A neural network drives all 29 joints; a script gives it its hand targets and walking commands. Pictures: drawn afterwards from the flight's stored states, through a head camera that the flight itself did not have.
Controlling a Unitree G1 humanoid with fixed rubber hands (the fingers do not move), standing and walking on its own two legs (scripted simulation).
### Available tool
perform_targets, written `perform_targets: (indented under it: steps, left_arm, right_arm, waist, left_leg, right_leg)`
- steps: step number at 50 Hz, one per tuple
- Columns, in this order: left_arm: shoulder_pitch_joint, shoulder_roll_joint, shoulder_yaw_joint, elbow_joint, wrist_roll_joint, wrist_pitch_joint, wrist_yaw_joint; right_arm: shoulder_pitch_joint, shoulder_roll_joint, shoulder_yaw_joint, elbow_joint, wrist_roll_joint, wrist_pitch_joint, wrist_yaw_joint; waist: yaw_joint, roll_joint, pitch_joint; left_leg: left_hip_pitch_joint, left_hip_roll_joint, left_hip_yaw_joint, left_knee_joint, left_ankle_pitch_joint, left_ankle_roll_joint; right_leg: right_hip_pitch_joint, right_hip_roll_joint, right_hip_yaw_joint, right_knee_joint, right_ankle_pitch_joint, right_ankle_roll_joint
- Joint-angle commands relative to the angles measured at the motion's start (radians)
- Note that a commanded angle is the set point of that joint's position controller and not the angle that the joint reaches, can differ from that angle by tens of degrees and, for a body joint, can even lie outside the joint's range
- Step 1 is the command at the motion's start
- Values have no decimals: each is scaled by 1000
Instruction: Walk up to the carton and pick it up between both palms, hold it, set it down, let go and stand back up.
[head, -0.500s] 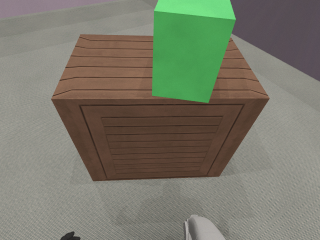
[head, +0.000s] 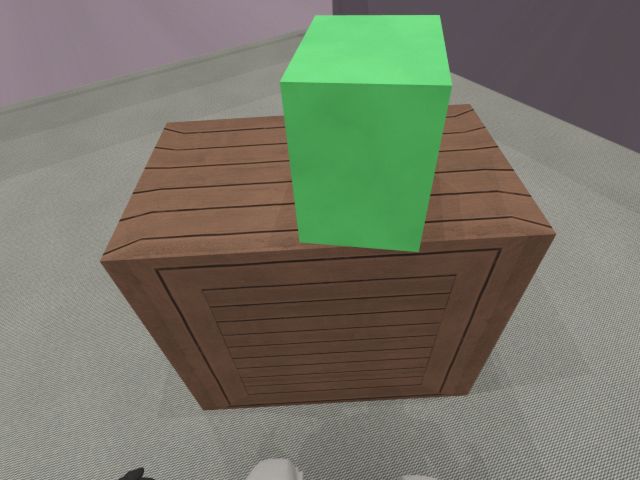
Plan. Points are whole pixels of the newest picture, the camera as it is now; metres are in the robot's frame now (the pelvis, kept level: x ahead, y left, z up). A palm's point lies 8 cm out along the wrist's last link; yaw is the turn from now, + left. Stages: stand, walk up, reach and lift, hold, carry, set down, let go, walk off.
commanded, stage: walk up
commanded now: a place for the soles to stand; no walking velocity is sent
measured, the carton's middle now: (366, 133) +0.64 -0.05 +0.11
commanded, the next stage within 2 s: none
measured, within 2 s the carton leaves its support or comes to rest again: neither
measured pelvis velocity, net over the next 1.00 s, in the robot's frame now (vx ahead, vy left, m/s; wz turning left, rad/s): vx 0.20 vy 0.00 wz -0.01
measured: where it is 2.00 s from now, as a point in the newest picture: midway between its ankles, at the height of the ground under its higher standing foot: outside the picture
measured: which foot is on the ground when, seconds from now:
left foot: up 0.00-0.10, down 0.12-0.56, up 0.58-1.00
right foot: down 0.00-0.10, up 0.12-0.52, down 0.54-1.00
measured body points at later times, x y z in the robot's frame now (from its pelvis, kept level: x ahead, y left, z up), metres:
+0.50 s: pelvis +0.11 +0.01 -0.02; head +0.12 +0.02 +0.43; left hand +0.21 +0.31 -0.12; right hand +0.14 -0.30 -0.10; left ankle +0.06 +0.15 -0.72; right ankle +0.21 -0.10 -0.70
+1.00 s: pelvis +0.20 +0.00 +0.00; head +0.21 -0.03 +0.45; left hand +0.30 +0.31 -0.08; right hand +0.27 -0.30 -0.11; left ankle +0.26 +0.15 -0.69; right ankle +0.23 -0.09 -0.72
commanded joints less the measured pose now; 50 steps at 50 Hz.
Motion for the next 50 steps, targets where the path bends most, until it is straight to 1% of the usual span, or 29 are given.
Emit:
perform_targets:
  steps: [1, 2, 3, 4, 5, 6, 8, 11, 12, 14, 15, 16, 17, 21, 23, 24, 25, 26, 27, 28, 33, 35, 40, 41, 44, 46, 47, 49, 50]
  left_arm:
    - [-168, 296, 142, -160, 38, -15, 6]
    - [-171, 259, 134, -167, 45, -12, 9]
    - [-167, 171, 113, -152, 31, -5, 5]
    - [-157, 124, 92, -169, 10, -6, 2]
    - [-163, 165, 114, -192, 1, -7, 10]
    - [-99, 157, 107, -190, 5, -7, 4]
    - [-130, 241, 127, -183, 16, -7, 0]
    - [-30, 212, 129, -141, 17, -5, -16]
    - [-35, 189, 126, -137, 15, -10, -20]
    - [-39, 196, 118, -141, 15, -4, -27]
    - [-77, 201, 113, -136, 28, -1, -24]
    - [-67, 183, 108, -134, 28, -6, -20]
    - [-114, 153, 104, -153, 26, -9, -28]
    - [-179, 174, 94, -175, 33, -18, -32]
    - [-95, 154, 88, -161, 25, -30, -31]
    - [-5, 161, 85, -119, 20, -40, -21]
    - [123, 217, 119, -69, 28, -55, -3]
    - [200, 314, 142, -53, 34, -52, 13]
    - [206, 362, 157, -67, 36, -41, 21]
    - [252, 367, 160, -84, 28, -35, 38]
    - [61, 285, 126, -110, 18, -41, 38]
    - [-29, 275, 116, -120, 26, -38, 41]
    - [-22, 263, 103, -113, 14, -49, 45]
    - [-36, 264, 97, -112, 13, -46, 44]
    - [-56, 260, 90, -117, -6, -30, 38]
    - [-45, 261, 82, -103, -4, -9, 32]
    - [-45, 237, 76, -115, -10, -6, 29]
    - [-100, 250, 79, -127, -14, 8, 26]
    - [-90, 238, 77, -117, -25, 9, 30]
  right_arm:
    - [154, -203, -90, -45, -12, -34, 13]
    - [273, -213, -98, -2, -12, -39, -1]
    - [297, -272, -111, 26, -31, -39, -10]
    - [235, -302, -114, -35, -52, -48, -25]
    - [132, -317, -100, -79, -64, -57, -45]
    - [115, -314, -104, -85, -58, -68, -59]
    - [99, -318, -108, -119, -60, -78, -69]
    - [34, -263, -88, -112, -45, -80, -67]
    - [52, -282, -99, -106, -42, -82, -71]
    - [40, -291, -87, -107, -48, -91, -65]
    - [75, -298, -101, -100, -37, -87, -69]
    - [61, -283, -89, -101, -39, -84, -67]
    - [59, -272, -84, -111, -45, -85, -64]
    - [68, -279, -78, -108, -37, -74, -64]
    - [15, -286, -73, -108, -39, -62, -60]
    - [3, -267, -69, -92, -29, -55, -55]
    - [-20, -211, -58, -104, -19, -47, -46]
    - [-16, -169, -36, -117, -8, -57, -43]
    - [10, -140, -27, -141, -1, -65, -41]
    - [-45, -223, -39, -149, -12, -52, -51]
    - [-21, -206, -66, -93, -24, -8, -36]
    - [-34, -224, -70, -78, -18, 8, -33]
    - [-116, -206, -59, -92, -7, 2, -46]
    - [-143, -195, -60, -78, -7, -2, -44]
    - [-121, -182, -53, -45, -5, -1, -59]
    - [-118, -184, -50, -15, 6, -13, -64]
    - [-145, -168, -42, -32, 0, -19, -65]
    - [-116, -175, -42, 7, 9, -23, -67]
    - [-104, -217, -56, 21, 1, -21, -67]
  waist:
    - [-116, -135, 44]
    - [-171, -10, 16]
    - [-158, 132, 51]
    - [-144, 246, 54]
    - [-104, 176, 164]
    - [-71, 74, 94]
    - [-95, 143, 84]
    - [-42, 179, 63]
    - [-61, 153, 57]
    - [-43, 192, 44]
    - [-74, 128, -16]
    - [-53, 97, 15]
    - [-65, 163, 28]
    - [-97, 158, 41]
    - [-50, 219, -35]
    - [-4, 147, -91]
    - [58, -3, -202]
    - [99, -185, -285]
    - [88, -259, -309]
    - [116, -138, -232]
    - [13, -30, 163]
    - [14, -90, 128]
    - [12, -72, 62]
    - [27, -102, 44]
    - [31, -160, -23]
    - [38, -258, -42]
    - [37, -150, -95]
    - [1, -159, -64]
    - [-10, -69, -75]
  left_leg:
    - [328, 1, 56, -380, 151, 52]
    - [470, -31, -7, -393, 136, 72]
    - [437, 44, -157, -532, -103, 79]
    - [326, 227, -570, -740, -354, 114]
    - [197, 307, -748, -919, -504, 141]
    - [253, 320, -680, -904, -436, 104]
    - [236, 293, -643, -906, -449, 49]
    - [263, 177, -412, -820, -229, 81]
    - [301, 204, -374, -790, -142, 125]
    - [294, 170, -327, -767, -30, 125]
    - [398, 198, -347, -717, 78, 160]
    - [350, 188, -301, -690, 178, 180]
    - [311, 203, -267, -704, 167, 190]
    - [339, 204, -251, -621, 410, 194]
    - [327, 202, -203, -513, 479, 172]
    - [299, 156, -138, -381, 459, 142]
    - [161, 106, -107, -89, 416, 103]
    - [-17, 10, -46, 122, 298, 22]
    - [-242, -100, -74, 229, -63, 1]
    - [-350, -92, -134, 236, -80, -19]
    - [-218, 22, -102, 189, 76, 28]
    - [-175, 10, -74, 135, 125, -10]
    - [-66, 37, -95, -108, 135, -2]
    - [-70, 24, -48, -161, 143, -9]
    - [20, 1, -26, -254, 167, -1]
    - [40, -13, 7, -303, 183, -7]
    - [84, -22, -1, -356, 214, 12]
    - [231, -6, -10, -523, 383, 6]
    - [261, 34, -73, -560, 488, 30]
  right_leg:
    - [-344, -181, 194, -293, -532, -90]
    - [-449, -150, 167, -126, -477, -44]
    - [-510, -28, 34, 172, -455, -15]
    - [-569, 99, 52, 398, -325, 32]
    - [-602, 78, 171, 475, -251, 44]
    - [-561, 64, 211, 517, -194, 29]
    - [-571, -9, 164, 521, -135, 42]
    - [-477, -16, 96, 496, -77, 58]
    - [-514, -36, 78, 463, -57, 53]
    - [-476, -46, 46, 412, -22, 67]
    - [-488, -41, 32, 394, -27, 65]
    - [-459, -46, 37, 382, -30, 60]
    - [-450, -62, 4, 315, -22, 52]
    - [-385, -48, -48, 150, -33, 38]
    - [-230, -32, -32, -5, -14, 27]
    - [-56, -6, -36, -120, 75, 15]
    - [213, -39, 80, -157, 138, -3]
    - [376, -210, 362, -207, 120, -63]
    - [483, -359, 687, -267, 34, -174]
    - [507, -404, 797, -366, 20, -173]
    - [-50, -287, 528, -473, -208, -54]
    - [-37, -244, 446, -486, -279, -54]
    - [-43, -249, 312, -341, 234, -66]
    - [25, -188, 247, -301, 357, -38]
    - [92, -205, 229, -174, 685, -44]
    - [111, -179, 188, -105, 777, -60]
    - [111, -179, 192, -82, 755, -83]
    - [5, -195, 207, -73, 557, -42]
    - [-11, -175, 193, -17, 507, -5]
